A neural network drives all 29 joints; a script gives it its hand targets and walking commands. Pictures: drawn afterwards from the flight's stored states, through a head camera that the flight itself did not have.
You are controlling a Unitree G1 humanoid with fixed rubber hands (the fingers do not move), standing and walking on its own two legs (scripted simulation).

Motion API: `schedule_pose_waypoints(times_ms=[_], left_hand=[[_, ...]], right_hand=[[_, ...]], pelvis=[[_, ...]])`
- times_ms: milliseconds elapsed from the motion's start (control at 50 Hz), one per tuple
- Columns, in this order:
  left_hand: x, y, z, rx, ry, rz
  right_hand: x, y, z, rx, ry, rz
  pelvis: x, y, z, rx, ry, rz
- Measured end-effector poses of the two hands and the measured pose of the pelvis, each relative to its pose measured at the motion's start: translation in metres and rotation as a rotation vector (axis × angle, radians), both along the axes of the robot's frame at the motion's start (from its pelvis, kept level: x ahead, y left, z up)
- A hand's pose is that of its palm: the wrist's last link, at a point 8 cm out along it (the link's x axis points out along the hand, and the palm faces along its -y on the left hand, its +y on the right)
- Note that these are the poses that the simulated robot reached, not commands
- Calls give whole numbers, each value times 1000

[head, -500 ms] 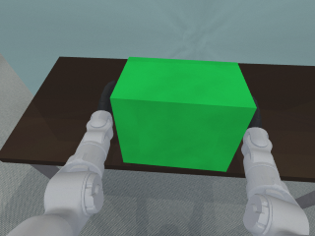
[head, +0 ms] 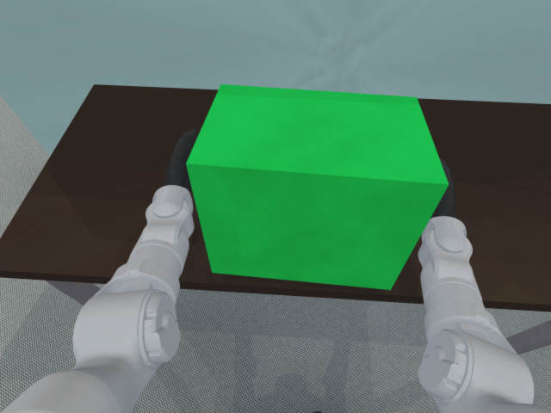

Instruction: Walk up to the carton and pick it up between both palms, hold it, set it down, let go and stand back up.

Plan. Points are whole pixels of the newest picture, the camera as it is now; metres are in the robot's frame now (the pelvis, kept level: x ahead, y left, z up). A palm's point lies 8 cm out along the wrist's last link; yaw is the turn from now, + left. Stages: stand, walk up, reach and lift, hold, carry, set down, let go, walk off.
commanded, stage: set down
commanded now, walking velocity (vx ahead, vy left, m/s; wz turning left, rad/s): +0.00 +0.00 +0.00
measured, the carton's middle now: (308, 190) +0.43 -0.08 +0.04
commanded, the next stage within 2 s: none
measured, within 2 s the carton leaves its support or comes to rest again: rests again in 0.62 s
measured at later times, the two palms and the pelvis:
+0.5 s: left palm (183, 181) +0.45 +0.12 +0.06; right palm (434, 206) +0.38 -0.27 +0.04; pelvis +0.00 +0.00 -0.01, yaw -2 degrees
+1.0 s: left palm (170, 192) +0.44 +0.14 +0.05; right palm (455, 205) +0.37 -0.30 +0.04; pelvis -0.03 -0.02 -0.03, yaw -2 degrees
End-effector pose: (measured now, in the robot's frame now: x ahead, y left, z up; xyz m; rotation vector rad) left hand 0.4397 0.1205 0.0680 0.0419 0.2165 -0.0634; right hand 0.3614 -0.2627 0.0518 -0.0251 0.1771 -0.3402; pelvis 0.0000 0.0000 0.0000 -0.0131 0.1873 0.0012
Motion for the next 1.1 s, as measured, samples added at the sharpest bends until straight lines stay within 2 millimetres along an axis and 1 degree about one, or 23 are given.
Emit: schedule_pose_waypoints(times_ms=[320,460,640,740,820,880,960,1040,1100], left_hand=[[6,-1,-4,8,-8,4],[9,-1,-9,57,3,-10],[10,1,-28,74,56,10],[5,4,-37,78,58,14],[1,7,-38,80,63,28],[-3,10,-37,79,75,39],[-5,17,-30,71,72,66],[-4,22,-10,64,26,67],[-4,28,1,74,42,75]], right_hand=[[7,-2,-3,-2,-10,14],[11,-3,-11,21,15,19],[23,-4,-23,37,72,43],[21,-4,-33,56,94,43],[18,-7,-35,72,92,43],[14,-15,-32,66,100,40],[11,-30,-21,57,100,39],[10,-42,1,40,50,58],[8,-51,13,40,64,45]], pelvis=[[1,-3,-1,1,15,-11],[0,-2,-4,1,52,-28],[-4,-3,-15,-10,154,-34],[-9,-5,-21,-15,185,-29],[-16,-8,-24,-18,202,-31],[-21,-11,-25,-14,201,-31],[-30,-14,-27,-2,199,-31],[-35,-17,-28,7,201,-34],[-41,-19,-28,16,190,-30]])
